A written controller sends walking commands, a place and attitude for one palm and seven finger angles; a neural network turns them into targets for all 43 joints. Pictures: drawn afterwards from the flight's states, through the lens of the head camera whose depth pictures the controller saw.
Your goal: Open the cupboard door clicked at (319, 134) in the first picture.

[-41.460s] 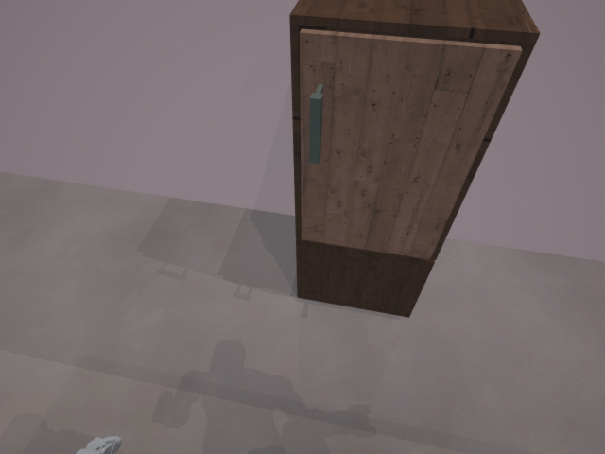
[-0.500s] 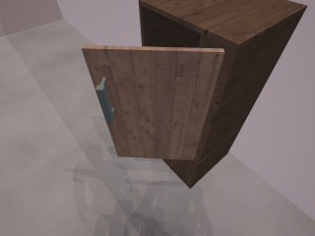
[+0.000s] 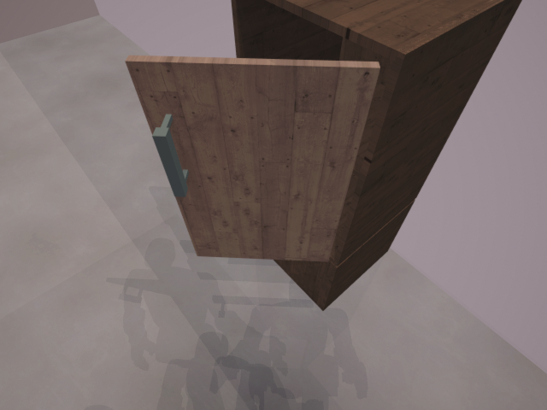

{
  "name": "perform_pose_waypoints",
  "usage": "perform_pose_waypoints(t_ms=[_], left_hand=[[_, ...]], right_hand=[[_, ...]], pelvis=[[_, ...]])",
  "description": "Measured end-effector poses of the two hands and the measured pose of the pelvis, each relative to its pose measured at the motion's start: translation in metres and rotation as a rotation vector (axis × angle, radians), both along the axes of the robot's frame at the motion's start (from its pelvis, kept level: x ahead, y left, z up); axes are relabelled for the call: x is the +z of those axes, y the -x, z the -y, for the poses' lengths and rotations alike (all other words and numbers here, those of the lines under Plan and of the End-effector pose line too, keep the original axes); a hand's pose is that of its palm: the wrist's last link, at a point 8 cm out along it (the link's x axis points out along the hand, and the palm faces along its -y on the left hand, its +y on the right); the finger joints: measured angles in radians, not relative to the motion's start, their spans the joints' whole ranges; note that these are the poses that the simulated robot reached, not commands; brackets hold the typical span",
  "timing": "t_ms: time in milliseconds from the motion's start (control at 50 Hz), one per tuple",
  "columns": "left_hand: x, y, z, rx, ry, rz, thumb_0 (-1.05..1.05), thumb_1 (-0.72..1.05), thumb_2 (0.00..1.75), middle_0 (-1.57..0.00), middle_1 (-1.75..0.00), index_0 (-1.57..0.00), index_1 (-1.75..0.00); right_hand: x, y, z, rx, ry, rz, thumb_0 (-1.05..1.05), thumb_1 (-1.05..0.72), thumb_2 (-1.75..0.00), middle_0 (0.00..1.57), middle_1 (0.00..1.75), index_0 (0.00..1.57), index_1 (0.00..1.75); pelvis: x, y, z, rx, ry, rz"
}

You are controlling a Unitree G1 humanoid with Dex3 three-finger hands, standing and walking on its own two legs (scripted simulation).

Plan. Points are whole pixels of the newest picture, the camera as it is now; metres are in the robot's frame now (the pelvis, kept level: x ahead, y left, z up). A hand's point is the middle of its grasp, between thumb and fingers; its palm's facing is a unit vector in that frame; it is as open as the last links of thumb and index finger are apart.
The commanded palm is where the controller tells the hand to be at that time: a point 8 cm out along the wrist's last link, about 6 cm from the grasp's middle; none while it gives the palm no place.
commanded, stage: come to a stop and stand still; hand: left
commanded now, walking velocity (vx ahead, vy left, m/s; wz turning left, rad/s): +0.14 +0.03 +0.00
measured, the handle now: (174, 157) +0.52 +0.22 +0.05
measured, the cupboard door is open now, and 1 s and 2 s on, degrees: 46 46 46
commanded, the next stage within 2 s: look again from close up in 0.84 s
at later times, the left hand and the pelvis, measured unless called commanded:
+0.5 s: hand out of the picture +0.01 +0.19 -0.17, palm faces +0.01 -0.98 -0.22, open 7.4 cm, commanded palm none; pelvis +0.01 +0.02 +0.00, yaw +1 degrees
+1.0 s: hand out of the picture +0.04 +0.20 -0.17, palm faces +0.01 -0.98 -0.21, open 7.4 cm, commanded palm none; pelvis +0.03 +0.03 +0.01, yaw +0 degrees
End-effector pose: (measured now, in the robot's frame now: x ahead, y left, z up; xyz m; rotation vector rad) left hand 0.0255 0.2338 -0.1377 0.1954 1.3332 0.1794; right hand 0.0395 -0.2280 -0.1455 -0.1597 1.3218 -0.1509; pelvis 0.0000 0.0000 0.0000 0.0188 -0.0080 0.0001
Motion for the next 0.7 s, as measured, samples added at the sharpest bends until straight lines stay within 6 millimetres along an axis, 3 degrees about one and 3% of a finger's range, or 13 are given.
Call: perform_pose_waypoints(t_ms=[180, 320, 440, 560, 700], left_hand=[[0.006, -0.005, -0.004, -0.012, 0.019, 0.056, 0.01, 0.9, 0.9, -0.2, -0.3, -0.2, -0.3], [0.004, 0.01, -0.001, -0.004, 0.024, 0.013, 0.01, 0.91, 0.9, -0.2, -0.3, -0.2, -0.3], [0.002, 0.019, -0.004, -0.004, 0.031, -0.039, 0.01, 0.91, 0.9, -0.2, -0.3, -0.2, -0.3], [0.004, 0.012, -0.009, 0.01, 0.028, -0.031, 0.01, 0.9, 0.9, -0.2, -0.3, -0.2, -0.3], [0.004, 0.002, -0.014, 0.009, 0.026, -0.028, 0.01, 0.91, 0.9, -0.2, -0.3, -0.2, -0.3]], right_hand=[[0.008, 0.018, -0.008, 0.029, -0.013, -0.003, 0.01, -0.92, -0.9, 0.2, 0.3, 0.19, 0.29], [0.006, 0.037, -0.014, 0.02, -0.028, -0.072, 0.01, -0.91, -0.9, 0.2, 0.3, 0.2, 0.29], [0.001, 0.036, -0.028, 0.012, -0.047, -0.059, 0.01, -0.91, -0.9, 0.19, 0.3, 0.19, 0.29], [-0.002, 0.031, -0.041, 0.024, -0.06, -0.07, 0.02, -0.92, -0.9, 0.2, 0.3, 0.2, 0.29], [0.0, 0.022, -0.04, 0.026, -0.044, -0.068, 0.02, -0.93, -0.9, 0.2, 0.3, 0.2, 0.3]], pelvis=[[0.006, 0.007, -0.004, 0.01, 0.003, -0.003], [0.007, -0.001, -0.007, 0.012, 0.02, -0.013], [0.003, -0.009, -0.016, 0.021, 0.026, -0.013], [0.004, -0.017, -0.023, 0.018, 0.017, -0.004], [0.006, -0.022, -0.026, 0.011, 0.012, -0.001]])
